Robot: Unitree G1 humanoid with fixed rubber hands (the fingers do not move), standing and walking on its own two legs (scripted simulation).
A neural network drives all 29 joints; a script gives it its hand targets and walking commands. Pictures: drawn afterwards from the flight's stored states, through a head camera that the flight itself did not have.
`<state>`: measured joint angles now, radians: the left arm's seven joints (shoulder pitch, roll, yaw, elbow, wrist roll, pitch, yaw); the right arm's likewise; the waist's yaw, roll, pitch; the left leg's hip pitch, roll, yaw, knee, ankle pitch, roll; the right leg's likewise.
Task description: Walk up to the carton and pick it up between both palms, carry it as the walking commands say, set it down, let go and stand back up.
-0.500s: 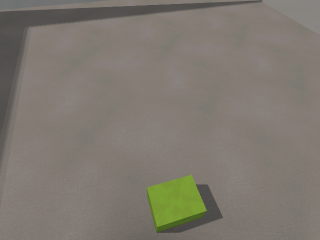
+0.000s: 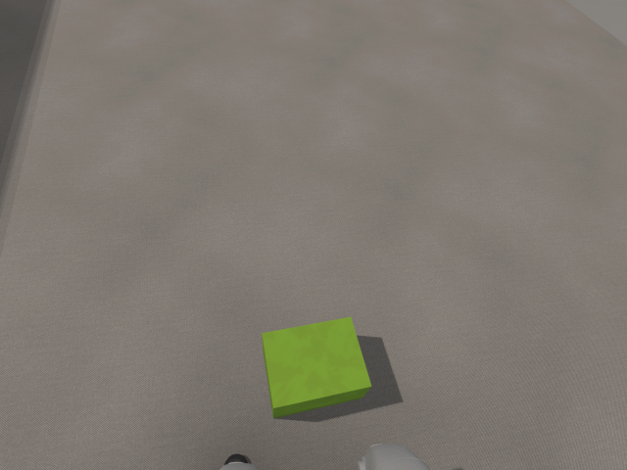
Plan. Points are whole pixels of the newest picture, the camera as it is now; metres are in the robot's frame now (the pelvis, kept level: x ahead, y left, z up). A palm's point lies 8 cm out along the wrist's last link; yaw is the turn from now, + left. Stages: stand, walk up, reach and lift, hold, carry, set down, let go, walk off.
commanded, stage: walk up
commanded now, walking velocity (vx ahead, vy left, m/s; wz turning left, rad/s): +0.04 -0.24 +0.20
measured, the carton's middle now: (313, 366) +0.43 -0.07 -0.70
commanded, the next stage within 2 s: stand in 1.42 s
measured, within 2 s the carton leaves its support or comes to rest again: neither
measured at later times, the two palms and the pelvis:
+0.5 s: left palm out of the picture -0.04 +0.15 -0.13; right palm out of the picture +0.10 -0.31 -0.14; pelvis -0.01 -0.09 +0.00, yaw +5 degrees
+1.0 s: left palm out of the picture -0.04 +0.16 -0.14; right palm out of the picture -0.01 -0.29 -0.14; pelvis -0.03 -0.07 +0.00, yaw +4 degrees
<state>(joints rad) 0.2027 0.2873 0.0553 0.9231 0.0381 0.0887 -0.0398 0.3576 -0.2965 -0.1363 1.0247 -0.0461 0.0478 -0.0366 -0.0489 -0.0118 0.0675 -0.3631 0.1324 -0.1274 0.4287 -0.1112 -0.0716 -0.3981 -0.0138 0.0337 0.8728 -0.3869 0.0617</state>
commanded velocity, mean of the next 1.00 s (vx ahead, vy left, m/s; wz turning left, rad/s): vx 0.00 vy -0.01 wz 0.06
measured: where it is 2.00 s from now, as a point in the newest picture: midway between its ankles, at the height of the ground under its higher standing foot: outside the picture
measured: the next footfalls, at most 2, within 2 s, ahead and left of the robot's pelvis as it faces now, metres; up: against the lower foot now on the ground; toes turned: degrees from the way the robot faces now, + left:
right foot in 0.08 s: -0.01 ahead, -0.20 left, +0.00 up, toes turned +1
left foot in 0.52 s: -0.02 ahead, +0.02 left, +0.00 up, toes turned +1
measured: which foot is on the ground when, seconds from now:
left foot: down 0.00-0.08, up 0.10-0.50, down 0.52-1.00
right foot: up 0.00-0.06, down 0.08-1.00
